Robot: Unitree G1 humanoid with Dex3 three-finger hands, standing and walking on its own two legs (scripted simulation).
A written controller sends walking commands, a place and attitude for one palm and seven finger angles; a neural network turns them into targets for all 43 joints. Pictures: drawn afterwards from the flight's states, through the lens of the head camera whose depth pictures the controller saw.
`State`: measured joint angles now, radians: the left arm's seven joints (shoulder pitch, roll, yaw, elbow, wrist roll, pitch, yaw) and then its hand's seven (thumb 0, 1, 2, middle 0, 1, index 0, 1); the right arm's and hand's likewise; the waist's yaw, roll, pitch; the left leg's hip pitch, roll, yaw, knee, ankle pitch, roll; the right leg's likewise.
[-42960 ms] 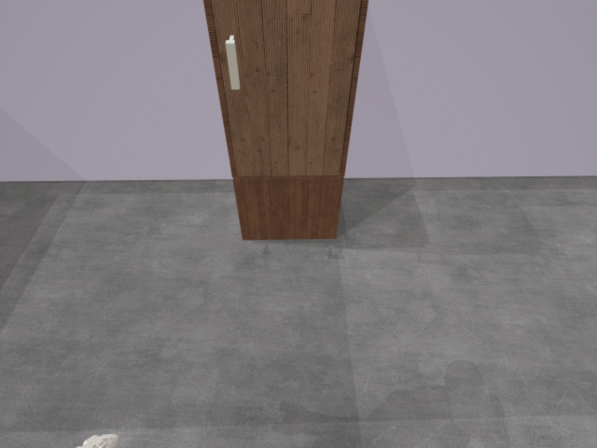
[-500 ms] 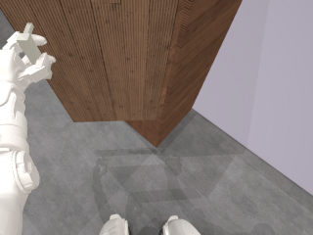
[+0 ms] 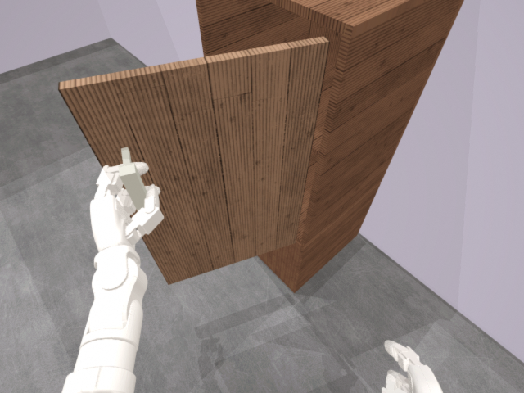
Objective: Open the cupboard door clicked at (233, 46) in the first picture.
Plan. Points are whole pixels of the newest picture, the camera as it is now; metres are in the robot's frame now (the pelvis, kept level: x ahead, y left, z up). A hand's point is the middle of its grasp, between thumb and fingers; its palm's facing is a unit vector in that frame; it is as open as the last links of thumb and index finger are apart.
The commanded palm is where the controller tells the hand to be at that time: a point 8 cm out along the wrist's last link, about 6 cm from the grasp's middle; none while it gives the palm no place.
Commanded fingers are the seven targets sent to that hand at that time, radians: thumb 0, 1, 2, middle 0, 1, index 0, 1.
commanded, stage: pull the door open along its arc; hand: left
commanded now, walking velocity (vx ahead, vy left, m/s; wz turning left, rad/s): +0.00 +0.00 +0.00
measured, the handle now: (138, 186) +0.42 +0.22 +0.08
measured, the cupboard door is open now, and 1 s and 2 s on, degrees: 68 92 95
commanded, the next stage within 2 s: open thumb and fingers to let go in 0.40 s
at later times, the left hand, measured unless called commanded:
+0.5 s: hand (210, 272) +0.27 +0.08 +0.09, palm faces +0.38 -0.92 +0.03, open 6.0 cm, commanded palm +0.23 +0.13 +0.08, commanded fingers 0.00 0.83 0.87 -0.40 -1.34 -0.40 -1.34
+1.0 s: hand (208, 264) +0.28 +0.09 +0.08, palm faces +0.39 -0.92 +0.00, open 12.2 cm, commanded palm +0.24 +0.13 +0.08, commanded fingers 0.00 -0.50 0.30 -0.27 -1.00 -0.27 -1.00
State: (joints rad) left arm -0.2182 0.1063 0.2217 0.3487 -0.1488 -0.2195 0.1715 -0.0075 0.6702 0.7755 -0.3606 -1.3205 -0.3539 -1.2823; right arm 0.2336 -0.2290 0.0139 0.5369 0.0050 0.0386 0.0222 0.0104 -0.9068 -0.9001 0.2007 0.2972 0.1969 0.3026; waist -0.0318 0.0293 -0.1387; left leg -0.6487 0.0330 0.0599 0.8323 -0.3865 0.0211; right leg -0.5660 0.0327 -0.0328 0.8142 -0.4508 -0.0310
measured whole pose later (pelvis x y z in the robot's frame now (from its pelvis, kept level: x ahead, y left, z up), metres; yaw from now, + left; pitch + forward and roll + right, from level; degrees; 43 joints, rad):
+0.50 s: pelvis -0.01 -0.03 +0.01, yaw +3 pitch +5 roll +1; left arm 0.20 -0.06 -0.13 0.00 -0.01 -0.19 0.43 -0.02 0.68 0.75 -0.34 -1.34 -0.35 -1.33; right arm 0.24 -0.22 0.01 0.55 -0.04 0.06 0.00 0.01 -0.91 -0.90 0.20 0.30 0.20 0.30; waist -0.02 0.04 -0.10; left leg -0.51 0.02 0.01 0.76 -0.35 -0.02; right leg -0.43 0.03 -0.08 0.79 -0.45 -0.07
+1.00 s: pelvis -0.01 -0.03 +0.00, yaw +4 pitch +6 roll +1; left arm 0.07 -0.05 -0.13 0.11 0.01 -0.20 0.45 0.00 -0.23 0.42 -0.36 -1.23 -0.33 -1.22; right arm 0.19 -0.21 0.02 0.58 -0.04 0.06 -0.01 0.01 -0.91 -0.90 0.20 0.30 0.20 0.30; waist 0.01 0.04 -0.09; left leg -0.54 0.01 0.00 0.79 -0.34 -0.02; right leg -0.45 0.02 -0.10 0.80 -0.46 -0.07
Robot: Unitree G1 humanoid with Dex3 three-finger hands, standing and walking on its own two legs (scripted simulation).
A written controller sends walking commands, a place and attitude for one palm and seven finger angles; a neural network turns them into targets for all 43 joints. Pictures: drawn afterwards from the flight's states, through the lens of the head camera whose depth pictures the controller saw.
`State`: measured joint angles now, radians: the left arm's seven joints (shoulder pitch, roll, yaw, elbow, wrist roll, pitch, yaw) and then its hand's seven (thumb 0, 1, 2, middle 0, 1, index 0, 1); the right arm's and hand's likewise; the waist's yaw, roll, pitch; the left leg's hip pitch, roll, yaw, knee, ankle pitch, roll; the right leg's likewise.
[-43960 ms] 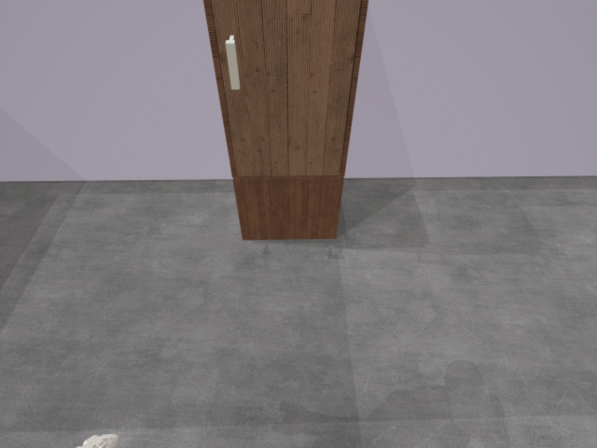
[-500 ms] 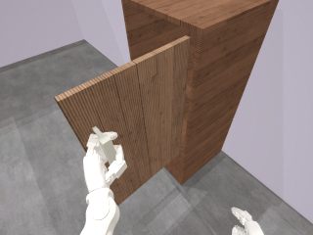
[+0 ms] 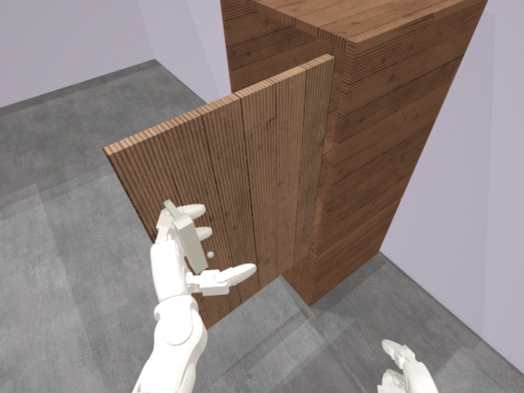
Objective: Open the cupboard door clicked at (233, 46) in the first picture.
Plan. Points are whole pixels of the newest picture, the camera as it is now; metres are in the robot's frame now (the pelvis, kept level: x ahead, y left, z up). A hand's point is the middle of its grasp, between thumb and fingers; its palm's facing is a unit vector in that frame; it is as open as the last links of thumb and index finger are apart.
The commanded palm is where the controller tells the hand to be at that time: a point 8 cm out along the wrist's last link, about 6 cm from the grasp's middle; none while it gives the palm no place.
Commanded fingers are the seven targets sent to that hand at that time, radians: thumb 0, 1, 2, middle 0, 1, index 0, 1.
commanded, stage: open thumb and fingers to let go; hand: left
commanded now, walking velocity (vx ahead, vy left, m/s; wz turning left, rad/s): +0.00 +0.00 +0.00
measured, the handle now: (185, 236) +0.33 +0.14 +0.08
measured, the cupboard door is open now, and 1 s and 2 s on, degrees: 92 95 94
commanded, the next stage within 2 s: slide the hand sideways off the handle in 0.32 s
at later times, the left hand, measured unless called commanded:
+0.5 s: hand (205, 261) +0.29 +0.10 +0.08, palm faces +0.19 -0.98 -0.04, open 14.8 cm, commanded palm +0.26 +0.14 +0.07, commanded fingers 0.00 -0.50 0.30 -0.15 -0.30 -0.15 -0.30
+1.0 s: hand (195, 292) +0.24 +0.11 +0.07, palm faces -0.14 -0.99 -0.03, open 16.2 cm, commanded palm +0.22 +0.18 +0.07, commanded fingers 0.00 -0.50 0.30 -0.15 -0.30 -0.15 -0.30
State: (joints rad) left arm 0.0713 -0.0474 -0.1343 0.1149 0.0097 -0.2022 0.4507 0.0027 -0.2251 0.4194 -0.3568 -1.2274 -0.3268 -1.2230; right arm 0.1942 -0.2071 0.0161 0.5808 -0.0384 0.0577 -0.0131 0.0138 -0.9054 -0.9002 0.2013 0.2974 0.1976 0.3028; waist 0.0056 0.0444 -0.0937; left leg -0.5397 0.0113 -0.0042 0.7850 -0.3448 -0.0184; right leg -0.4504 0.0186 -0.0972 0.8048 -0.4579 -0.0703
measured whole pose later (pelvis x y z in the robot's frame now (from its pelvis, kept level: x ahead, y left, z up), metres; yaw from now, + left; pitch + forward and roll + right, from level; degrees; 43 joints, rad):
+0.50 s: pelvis -0.01 +0.02 +0.00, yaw +0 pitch +6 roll +0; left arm 0.05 0.00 -0.17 0.11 0.03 -0.20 0.34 -0.01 -0.50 0.30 -0.43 -0.60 -0.37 -0.62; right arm 0.18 -0.20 0.03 0.57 -0.03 0.06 -0.01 0.01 -0.91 -0.90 0.20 0.30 0.20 0.30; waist 0.01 0.04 -0.08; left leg -0.57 0.00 0.00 0.82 -0.35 0.01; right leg -0.47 0.00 -0.09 0.83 -0.45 -0.05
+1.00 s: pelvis +0.00 +0.03 +0.00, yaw -2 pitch +5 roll +0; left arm 0.26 0.13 -0.12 -0.05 -0.11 -0.24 -0.02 -0.01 -0.50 0.30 -0.20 -0.33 -0.19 -0.32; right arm 0.25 -0.22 0.04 0.49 0.01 -0.04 0.00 0.02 -0.90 -0.90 0.20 0.30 0.20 0.30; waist -0.02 0.04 -0.07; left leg -0.55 0.01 0.04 0.82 -0.37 0.02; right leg -0.47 0.02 -0.05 0.83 -0.45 -0.04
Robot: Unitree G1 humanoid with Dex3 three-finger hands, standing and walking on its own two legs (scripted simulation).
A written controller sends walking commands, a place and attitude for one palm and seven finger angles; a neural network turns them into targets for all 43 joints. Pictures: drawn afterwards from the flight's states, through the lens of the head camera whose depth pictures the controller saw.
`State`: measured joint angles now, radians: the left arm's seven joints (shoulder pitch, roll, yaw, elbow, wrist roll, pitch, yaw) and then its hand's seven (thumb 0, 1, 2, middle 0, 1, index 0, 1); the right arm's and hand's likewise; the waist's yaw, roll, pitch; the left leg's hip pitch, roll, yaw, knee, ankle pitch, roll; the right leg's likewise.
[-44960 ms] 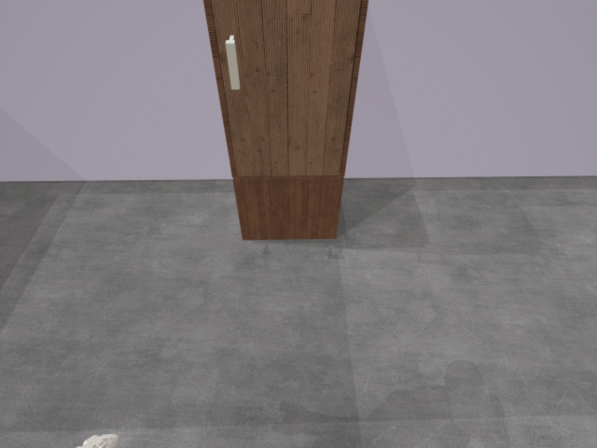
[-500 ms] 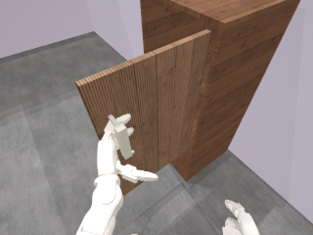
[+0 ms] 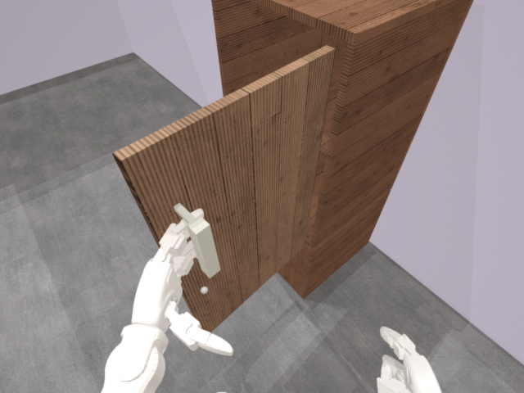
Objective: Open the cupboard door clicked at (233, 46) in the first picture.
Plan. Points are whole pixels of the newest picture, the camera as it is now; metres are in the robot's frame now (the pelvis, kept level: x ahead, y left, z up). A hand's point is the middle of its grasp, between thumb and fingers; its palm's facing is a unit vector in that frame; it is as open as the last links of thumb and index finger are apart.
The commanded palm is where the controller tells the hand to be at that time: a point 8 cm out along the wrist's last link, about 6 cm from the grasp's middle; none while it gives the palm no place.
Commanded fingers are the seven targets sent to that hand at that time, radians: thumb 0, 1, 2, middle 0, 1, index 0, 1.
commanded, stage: slide the hand sideways off the handle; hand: left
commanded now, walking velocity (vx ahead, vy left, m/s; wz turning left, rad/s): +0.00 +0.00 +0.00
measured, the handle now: (196, 240) +0.32 +0.11 +0.08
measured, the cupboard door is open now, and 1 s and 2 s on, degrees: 95 94 94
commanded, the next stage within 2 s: draw the hand back to the body in 0.62 s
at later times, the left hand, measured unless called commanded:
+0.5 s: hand (157, 328) +0.19 +0.14 +0.07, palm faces -0.03 -1.00 -0.05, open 16.3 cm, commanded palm +0.17 +0.21 +0.08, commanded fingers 0.00 -0.50 0.30 -0.15 -0.30 -0.15 -0.30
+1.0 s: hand (121, 326) +0.19 +0.18 +0.10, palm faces -0.04 -1.00 -0.06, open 16.3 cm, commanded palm +0.15 +0.23 +0.11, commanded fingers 0.00 -0.50 0.30 -0.15 -0.30 -0.15 -0.30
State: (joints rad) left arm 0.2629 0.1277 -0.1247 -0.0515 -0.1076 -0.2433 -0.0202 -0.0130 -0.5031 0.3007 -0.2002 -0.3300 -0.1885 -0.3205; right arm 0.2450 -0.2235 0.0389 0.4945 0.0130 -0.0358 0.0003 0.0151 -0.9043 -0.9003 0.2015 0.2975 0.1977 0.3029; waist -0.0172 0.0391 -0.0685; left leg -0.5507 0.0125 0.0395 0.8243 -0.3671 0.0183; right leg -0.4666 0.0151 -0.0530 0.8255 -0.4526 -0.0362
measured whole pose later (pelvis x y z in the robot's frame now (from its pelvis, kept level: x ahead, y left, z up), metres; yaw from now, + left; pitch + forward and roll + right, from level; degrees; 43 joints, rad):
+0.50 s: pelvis +0.01 -0.02 -0.01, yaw +2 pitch +7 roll +0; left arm 0.53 0.21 0.07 -0.21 -0.26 -0.29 -0.24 -0.01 -0.50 0.30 -0.17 -0.31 -0.16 -0.30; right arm 0.25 -0.25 0.02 0.47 0.03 -0.08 -0.04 0.02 -0.90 -0.90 0.20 0.30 0.20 0.30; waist 0.01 0.05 -0.11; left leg -0.62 0.02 -0.01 0.90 -0.41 -0.01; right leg -0.52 0.03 -0.10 0.89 -0.50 -0.06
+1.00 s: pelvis +0.00 +0.00 +0.00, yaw +1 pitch +5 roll -2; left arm 0.52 0.25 0.13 -0.29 -0.29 -0.20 -0.25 -0.01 -0.50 0.30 -0.16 -0.30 -0.15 -0.30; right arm 0.26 -0.22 0.04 0.49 0.05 -0.15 -0.06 0.02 -0.90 -0.90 0.20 0.30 0.20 0.30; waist 0.01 0.06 -0.10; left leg -0.58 0.01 0.01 0.87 -0.39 0.02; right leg -0.46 0.02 -0.08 0.83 -0.46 -0.03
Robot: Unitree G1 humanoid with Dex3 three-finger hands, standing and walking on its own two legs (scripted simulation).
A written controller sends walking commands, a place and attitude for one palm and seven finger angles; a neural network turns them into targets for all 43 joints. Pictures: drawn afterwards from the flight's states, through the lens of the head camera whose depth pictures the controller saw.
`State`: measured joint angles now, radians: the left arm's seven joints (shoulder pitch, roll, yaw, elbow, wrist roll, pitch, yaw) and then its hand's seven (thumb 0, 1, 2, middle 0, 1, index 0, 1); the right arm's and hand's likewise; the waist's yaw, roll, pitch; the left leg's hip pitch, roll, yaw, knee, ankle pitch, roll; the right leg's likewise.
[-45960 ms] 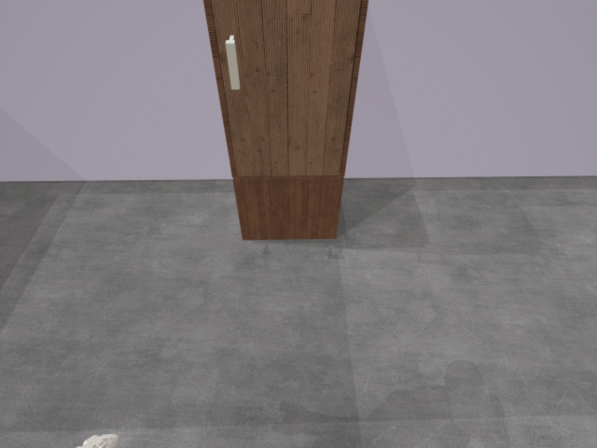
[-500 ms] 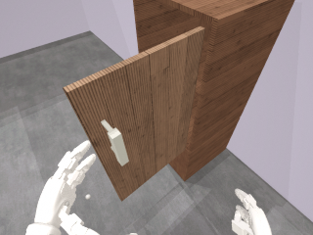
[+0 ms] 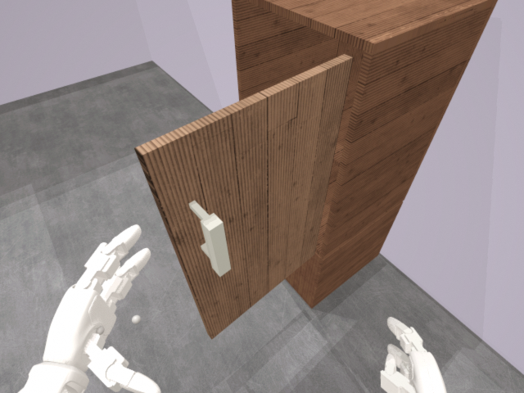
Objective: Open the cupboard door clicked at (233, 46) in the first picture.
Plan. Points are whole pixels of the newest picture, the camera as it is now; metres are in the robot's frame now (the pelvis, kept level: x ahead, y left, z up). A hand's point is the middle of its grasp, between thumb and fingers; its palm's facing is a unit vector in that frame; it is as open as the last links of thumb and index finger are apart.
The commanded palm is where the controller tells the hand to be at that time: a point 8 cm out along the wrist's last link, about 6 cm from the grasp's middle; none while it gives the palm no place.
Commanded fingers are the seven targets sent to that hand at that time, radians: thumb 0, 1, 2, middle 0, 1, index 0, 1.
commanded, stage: draw the hand back to the body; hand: left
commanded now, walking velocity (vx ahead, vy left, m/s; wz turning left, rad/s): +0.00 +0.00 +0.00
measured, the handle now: (209, 238) +0.32 +0.11 +0.08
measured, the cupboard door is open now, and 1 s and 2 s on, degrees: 94 94 94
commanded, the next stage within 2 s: step back with the hand held close in 1.30 s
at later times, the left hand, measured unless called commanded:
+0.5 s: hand (70, 300) +0.19 +0.23 +0.14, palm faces +0.29 -0.89 -0.34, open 14.1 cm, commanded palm +0.15 +0.28 +0.17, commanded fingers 0.00 0.20 0.60 -0.17 -0.30 -0.17 -0.30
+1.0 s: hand (29, 245) +0.23 +0.27 +0.20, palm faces +0.43 -0.81 -0.41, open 8.3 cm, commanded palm +0.18 +0.30 +0.21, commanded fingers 0.00 0.90 0.90 -0.20 -0.30 -0.20 -0.30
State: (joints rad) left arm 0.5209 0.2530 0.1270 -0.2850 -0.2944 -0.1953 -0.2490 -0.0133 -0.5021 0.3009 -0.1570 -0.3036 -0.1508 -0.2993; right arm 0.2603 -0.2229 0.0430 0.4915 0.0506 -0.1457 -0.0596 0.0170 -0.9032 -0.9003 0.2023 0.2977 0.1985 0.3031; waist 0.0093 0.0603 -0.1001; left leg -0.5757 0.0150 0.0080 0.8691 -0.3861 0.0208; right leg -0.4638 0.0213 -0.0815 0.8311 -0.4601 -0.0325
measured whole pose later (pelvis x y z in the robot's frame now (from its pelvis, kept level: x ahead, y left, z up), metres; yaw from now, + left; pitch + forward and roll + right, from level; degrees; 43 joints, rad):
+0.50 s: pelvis +0.01 +0.01 +0.04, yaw +0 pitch -2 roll -1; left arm 0.55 0.31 0.16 -0.39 -0.06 -0.05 0.10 -0.01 -0.13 0.46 -0.17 -0.30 -0.17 -0.30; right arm 0.20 -0.23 0.07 0.59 0.01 -0.14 -0.10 0.02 -0.90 -0.90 0.20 0.30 0.20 0.30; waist 0.05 0.05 0.00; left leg -0.26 -0.01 0.02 0.55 -0.26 0.04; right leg -0.15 0.01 -0.06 0.49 -0.31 -0.01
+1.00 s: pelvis +0.03 +0.01 +0.05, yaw -1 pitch -4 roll +0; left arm 0.46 0.36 0.34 -0.38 -0.07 -0.06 0.11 0.01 0.72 0.83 -0.21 -0.30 -0.20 -0.30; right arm 0.17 -0.24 0.03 0.64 0.01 -0.07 -0.07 0.02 -0.90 -0.90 0.20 0.30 0.20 0.30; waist 0.07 0.05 0.02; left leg -0.12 -0.01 0.05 0.40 -0.22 0.03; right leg -0.01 0.01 -0.03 0.34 -0.27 -0.02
